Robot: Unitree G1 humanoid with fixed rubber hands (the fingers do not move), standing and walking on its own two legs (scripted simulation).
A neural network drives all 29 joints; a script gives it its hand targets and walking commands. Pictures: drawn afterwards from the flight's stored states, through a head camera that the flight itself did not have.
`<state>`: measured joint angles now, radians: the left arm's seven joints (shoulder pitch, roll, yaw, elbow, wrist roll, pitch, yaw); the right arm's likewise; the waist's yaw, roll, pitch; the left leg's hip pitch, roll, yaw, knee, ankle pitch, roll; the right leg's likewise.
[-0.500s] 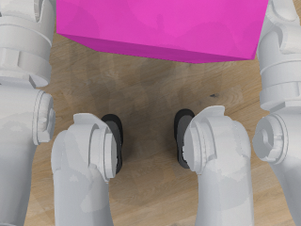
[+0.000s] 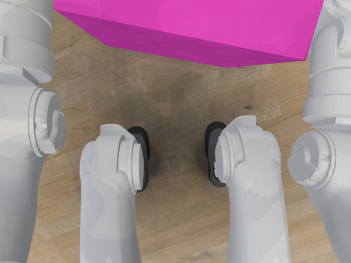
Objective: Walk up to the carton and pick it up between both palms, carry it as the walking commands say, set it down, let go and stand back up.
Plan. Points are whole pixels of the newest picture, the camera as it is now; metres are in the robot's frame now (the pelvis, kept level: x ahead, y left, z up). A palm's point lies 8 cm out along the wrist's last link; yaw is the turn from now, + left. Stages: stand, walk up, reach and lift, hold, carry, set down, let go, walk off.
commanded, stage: reach and lift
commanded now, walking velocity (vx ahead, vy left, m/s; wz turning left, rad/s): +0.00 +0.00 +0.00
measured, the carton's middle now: out of the picture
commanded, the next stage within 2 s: none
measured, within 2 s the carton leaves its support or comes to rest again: neither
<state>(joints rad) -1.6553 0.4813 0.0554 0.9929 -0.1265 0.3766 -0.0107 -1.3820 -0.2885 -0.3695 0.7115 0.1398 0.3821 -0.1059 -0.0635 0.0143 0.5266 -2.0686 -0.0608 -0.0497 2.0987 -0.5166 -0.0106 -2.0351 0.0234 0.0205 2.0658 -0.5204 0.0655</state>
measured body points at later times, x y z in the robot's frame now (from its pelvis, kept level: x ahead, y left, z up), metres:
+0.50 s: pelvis -0.02 -0.01 +0.04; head +0.35 -0.01 +0.30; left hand +0.60 +0.16 -0.06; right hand +0.54 -0.22 -0.07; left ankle +0.14 +0.12 -0.37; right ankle +0.14 -0.14 -0.37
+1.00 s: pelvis -0.02 +0.00 +0.10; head +0.33 +0.01 +0.36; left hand +0.58 +0.15 +0.00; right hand +0.51 -0.22 +0.00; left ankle +0.14 +0.12 -0.37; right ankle +0.14 -0.14 -0.37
